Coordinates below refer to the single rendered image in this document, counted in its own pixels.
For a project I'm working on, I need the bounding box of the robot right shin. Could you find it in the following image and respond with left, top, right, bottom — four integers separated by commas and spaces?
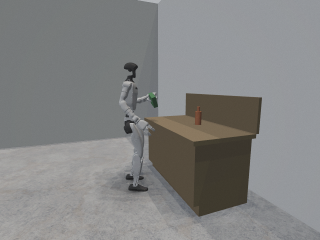
132, 154, 144, 187

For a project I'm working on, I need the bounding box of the robot right hand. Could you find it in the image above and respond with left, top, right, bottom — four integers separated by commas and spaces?
137, 120, 155, 136

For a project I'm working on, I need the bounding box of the sponge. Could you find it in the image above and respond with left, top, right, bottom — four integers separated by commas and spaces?
148, 92, 158, 108

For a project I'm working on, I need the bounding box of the robot left hand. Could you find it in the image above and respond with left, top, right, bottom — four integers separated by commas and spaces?
146, 92, 158, 102

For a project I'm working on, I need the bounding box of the table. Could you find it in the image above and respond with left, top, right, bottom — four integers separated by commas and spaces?
144, 93, 262, 217

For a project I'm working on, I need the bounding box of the robot right upper arm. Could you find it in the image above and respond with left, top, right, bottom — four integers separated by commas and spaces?
119, 81, 132, 107

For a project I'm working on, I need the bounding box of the left robot forearm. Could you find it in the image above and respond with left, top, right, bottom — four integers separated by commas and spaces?
136, 96, 147, 104

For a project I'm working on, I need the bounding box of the right robot thigh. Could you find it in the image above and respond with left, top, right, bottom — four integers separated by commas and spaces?
123, 121, 144, 160

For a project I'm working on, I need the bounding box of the right robot forearm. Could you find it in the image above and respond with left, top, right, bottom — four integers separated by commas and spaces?
120, 101, 141, 124

